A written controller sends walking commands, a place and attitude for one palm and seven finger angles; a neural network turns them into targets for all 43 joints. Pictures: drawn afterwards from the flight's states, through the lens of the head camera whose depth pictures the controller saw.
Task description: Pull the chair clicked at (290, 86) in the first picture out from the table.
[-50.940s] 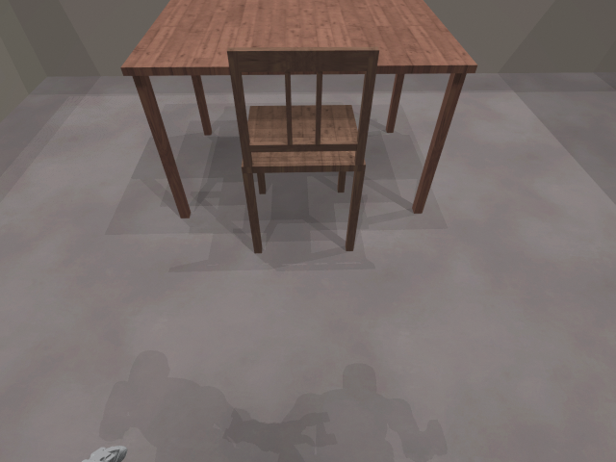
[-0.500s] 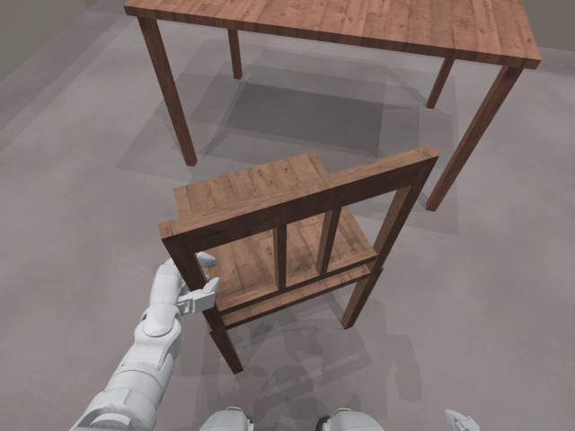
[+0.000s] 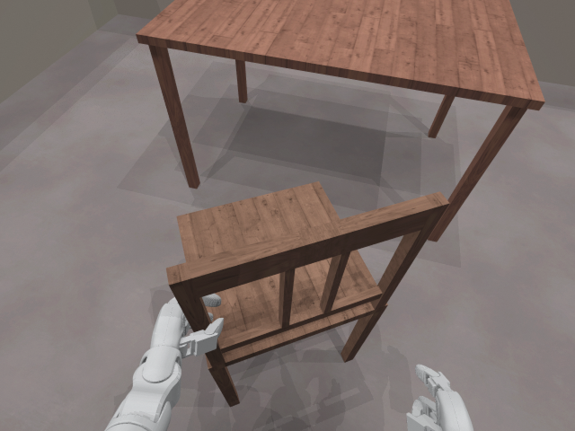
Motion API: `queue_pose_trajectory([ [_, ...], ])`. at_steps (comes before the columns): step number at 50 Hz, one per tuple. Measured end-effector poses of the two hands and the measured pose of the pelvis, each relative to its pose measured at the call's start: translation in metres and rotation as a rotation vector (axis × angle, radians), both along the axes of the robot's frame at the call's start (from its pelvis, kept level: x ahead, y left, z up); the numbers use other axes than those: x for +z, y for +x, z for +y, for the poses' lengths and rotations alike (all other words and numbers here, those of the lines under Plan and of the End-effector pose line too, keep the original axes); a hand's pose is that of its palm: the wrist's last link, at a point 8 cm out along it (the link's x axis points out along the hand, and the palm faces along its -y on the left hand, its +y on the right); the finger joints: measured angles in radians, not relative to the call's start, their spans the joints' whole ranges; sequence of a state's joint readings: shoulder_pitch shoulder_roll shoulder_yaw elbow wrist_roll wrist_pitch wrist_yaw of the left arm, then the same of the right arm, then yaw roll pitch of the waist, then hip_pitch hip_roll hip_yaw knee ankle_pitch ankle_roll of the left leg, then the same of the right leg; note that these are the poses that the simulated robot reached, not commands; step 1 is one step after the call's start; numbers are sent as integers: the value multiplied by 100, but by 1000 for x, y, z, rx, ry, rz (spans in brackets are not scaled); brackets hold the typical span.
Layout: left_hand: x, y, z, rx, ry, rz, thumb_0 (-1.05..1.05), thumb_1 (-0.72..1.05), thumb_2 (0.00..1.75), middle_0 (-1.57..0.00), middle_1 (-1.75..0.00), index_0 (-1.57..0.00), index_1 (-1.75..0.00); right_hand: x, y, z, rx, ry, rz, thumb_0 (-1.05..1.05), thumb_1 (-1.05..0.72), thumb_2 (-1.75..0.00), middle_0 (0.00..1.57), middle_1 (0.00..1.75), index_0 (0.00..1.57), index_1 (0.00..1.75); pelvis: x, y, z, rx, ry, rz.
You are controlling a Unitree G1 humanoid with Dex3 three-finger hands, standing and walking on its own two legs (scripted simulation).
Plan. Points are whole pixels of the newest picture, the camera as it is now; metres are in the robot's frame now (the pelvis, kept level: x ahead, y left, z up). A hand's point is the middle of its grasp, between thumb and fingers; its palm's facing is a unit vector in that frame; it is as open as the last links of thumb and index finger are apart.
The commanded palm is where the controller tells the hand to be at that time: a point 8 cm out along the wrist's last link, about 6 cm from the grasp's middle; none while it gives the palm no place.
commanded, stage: stop walking, hand still on the chair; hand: left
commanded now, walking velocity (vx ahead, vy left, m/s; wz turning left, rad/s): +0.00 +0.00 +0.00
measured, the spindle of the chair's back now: (285, 297) +0.34 +0.02 -0.10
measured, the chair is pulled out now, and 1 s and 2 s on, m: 0.51 0.51 0.51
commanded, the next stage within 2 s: open the thumb and straighten the fingers in 0.18 s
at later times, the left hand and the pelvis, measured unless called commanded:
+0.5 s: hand (205, 326) +0.28 +0.15 -0.08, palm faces +0.06 -0.99 -0.13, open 7.6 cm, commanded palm +0.25 +0.20 -0.06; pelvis +0.00 -0.01 -0.02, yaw +1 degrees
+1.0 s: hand (194, 320) +0.29 +0.17 -0.08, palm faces +0.09 -0.99 -0.14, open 16.9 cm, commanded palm +0.26 +0.21 -0.06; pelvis +0.01 +0.00 -0.04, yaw +1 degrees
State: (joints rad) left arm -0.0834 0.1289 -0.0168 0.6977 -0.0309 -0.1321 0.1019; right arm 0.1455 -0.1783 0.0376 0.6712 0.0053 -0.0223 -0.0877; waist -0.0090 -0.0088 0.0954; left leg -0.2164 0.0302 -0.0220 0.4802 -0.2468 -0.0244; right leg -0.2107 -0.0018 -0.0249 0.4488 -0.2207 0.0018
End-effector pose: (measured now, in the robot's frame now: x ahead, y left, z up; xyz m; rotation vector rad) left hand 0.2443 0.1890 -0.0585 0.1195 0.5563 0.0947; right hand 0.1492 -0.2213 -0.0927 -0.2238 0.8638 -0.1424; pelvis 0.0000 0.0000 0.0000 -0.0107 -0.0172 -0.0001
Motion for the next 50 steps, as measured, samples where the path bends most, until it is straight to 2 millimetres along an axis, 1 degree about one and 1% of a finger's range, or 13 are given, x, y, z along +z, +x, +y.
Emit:
queue_pose_trajectory([
  [3, 0, 0, 0, 6, 0, 3, 8, 59, 68, -18, -120, -50, -145, 2, 2, -5, -3, -10, 2, 1, -90, -90, 20, 30, 21, 30, 0, 3, -2, 0, 0, 2],
  [6, 0, 0, 0, 11, 0, 6, 8, 59, 69, -18, -120, -50, -145, 2, 0, -12, -13, -22, 14, 1, -90, -90, 20, 30, 21, 30, 1, 5, -4, 1, 0, 3],
  [15, 1, 0, -1, 26, 4, 12, 9, 58, 70, -19, -118, -50, -145, -3, -18, -30, -56, -41, 69, 1, -90, -90, 20, 30, 21, 30, 1, 6, -8, -1, 1, 4],
  [20, -2, 2, 3, 24, -25, -1, 9, 51, 70, -22, -124, -50, -145, -9, -26, -39, -74, -6, 60, 1, -90, -90, 20, 30, 21, 30, -7, 5, -11, 18, 7, 72],
  [24, -2, 8, 8, 5, -15, -30, 6, 36, 63, -31, -132, -50, -145, -16, -29, -45, -66, -10, 42, 1, -90, -90, 20, 30, 20, 30, -16, 3, -10, 20, 6, 110],
  [27, -2, 13, 10, -5, -8, -37, 4, 16, 54, -38, -136, -49, -144, -23, -29, -46, -61, -9, 32, 1, -90, -90, 20, 30, 20, 30, -23, 2, -8, 18, 6, 134],
  [30, -3, 17, 14, 5, -3, -27, 3, -7, 42, -40, -134, -47, -138, -29, -27, -44, -61, -3, 23, 1, -90, -90, 20, 30, 20, 30, -28, 2, -6, 13, 9, 153],
  [34, -5, 19, 15, 7, -4, -7, 1, -30, 31, -39, -121, -42, -123, -34, -21, -39, -54, 10, 1, 1, -90, -90, 20, 30, 20, 30, -32, 5, -4, 11, 9, 171],
  [38, -5, 17, 11, 3, -20, -5, 0, -43, 25, -33, -99, -34, -100, -35, -14, -32, -43, 18, -23, 1, -90, -90, 20, 30, 20, 30, -35, 8, -3, 11, 9, 180],
  [42, -8, 17, 11, 4, -20, 2, 0, -49, 22, -25, -74, -25, -74, -34, -6, -28, -28, 15, -45, 1, -90, -90, 20, 30, 20, 30, -38, 10, -2, 15, 7, 185],
  [46, -11, 19, 20, 25, -12, 9, -1, -52, 21, -16, -47, -16, -47, -32, 0, -27, -17, 3, -54, 1, -90, -90, 20, 30, 21, 30, -41, 10, -3, 18, 4, 191],
  [50, -6, 20, 28, 30, -3, -3, -1, -53, 20, -8, -25, -8, -25, -30, 4, -28, -15, -7, -65, 1, -90, -90, 20, 30, 21, 30, -42, 11, -3, 23, -3, 195],
])
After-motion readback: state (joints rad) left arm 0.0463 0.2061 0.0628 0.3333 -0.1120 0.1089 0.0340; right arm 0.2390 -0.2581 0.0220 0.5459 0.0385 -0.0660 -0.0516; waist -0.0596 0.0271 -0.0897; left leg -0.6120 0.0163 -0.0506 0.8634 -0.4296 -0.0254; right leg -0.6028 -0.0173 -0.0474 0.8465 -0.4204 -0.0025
